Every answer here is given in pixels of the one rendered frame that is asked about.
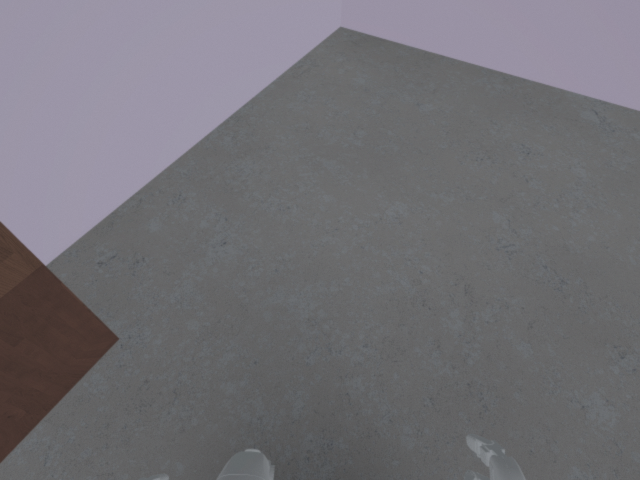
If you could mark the cabinet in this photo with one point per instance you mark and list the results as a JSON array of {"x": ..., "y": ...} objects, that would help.
[{"x": 49, "y": 339}]

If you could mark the robot left thigh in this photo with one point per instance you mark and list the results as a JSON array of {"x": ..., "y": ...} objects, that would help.
[{"x": 248, "y": 465}]

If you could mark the robot right hand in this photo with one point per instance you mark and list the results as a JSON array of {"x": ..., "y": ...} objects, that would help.
[{"x": 493, "y": 456}]

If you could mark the drawer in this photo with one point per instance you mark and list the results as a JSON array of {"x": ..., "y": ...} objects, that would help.
[{"x": 16, "y": 261}]

